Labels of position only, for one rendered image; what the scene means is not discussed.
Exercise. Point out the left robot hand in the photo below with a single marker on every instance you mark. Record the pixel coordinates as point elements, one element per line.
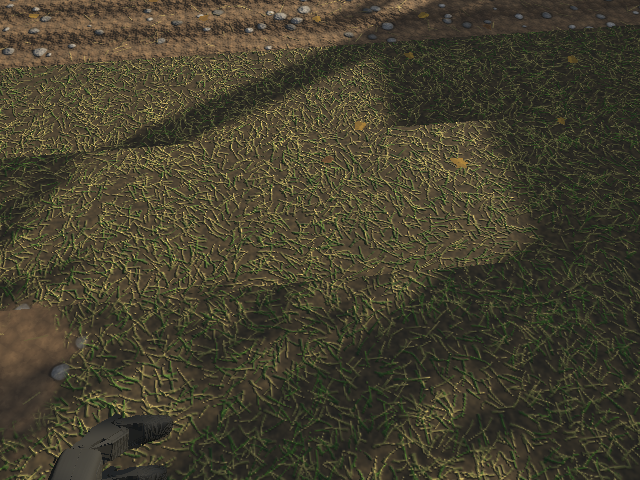
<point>108,440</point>

